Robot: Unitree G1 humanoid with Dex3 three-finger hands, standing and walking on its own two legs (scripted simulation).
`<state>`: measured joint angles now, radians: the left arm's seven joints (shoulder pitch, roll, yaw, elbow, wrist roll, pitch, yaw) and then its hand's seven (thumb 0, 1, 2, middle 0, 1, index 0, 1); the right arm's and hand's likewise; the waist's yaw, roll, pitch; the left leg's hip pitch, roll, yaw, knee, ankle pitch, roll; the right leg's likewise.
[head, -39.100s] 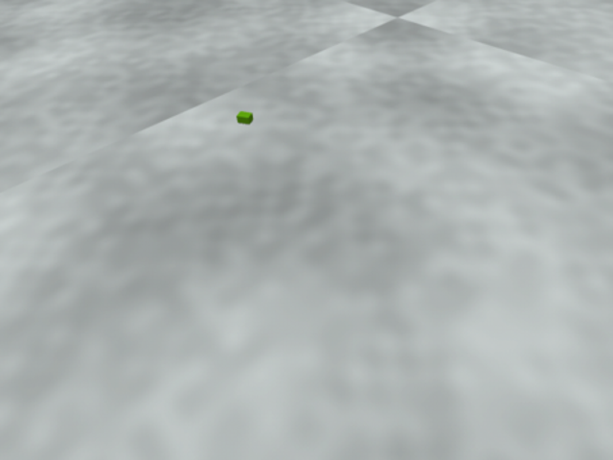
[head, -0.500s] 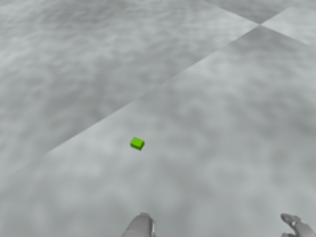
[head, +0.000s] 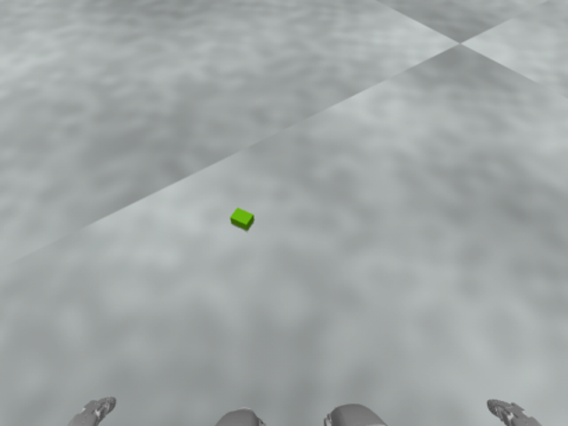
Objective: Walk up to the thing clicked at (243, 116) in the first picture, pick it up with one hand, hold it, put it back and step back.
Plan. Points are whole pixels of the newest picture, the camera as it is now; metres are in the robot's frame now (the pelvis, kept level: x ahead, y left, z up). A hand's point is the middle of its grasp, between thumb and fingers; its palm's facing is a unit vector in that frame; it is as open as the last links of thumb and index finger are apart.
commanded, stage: step back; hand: left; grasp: from above
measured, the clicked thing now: (242, 219) +0.94 +0.22 -0.74
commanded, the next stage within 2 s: stand in 1.30 s
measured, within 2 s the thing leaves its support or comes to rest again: neither
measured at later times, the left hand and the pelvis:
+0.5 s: hand out of the picture -0.09 +0.27 -0.14, palm faces +0.07 -0.90 -0.43, open 7.4 cm; pelvis -0.13 -0.02 +0.00, yaw +3 degrees
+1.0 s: hand out of the picture -0.07 +0.27 -0.15, palm faces +0.09 -0.93 -0.37, open 7.4 cm; pelvis -0.10 +0.00 +0.00, yaw +4 degrees
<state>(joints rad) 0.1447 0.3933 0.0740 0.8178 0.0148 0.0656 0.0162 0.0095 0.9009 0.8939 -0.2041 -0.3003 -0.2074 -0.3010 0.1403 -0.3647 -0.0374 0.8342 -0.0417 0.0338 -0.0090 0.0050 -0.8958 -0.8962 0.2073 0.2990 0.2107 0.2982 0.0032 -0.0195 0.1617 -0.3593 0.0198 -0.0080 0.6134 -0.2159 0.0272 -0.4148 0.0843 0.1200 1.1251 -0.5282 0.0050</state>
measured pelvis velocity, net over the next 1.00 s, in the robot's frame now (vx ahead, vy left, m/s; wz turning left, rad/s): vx -0.10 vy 0.00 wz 0.07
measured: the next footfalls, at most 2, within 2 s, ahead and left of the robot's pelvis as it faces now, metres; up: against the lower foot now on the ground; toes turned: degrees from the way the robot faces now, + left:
right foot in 0.10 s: -0.05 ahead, -0.13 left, +0.00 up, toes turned +4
left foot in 0.42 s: -0.09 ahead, +0.11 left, +0.00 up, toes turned +1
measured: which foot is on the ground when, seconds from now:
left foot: down 0.00-0.14, up 0.16-0.40, down 0.42-0.66, up 0.68-0.88, down 0.90-1.00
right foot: up 0.00-0.08, down 0.10-1.00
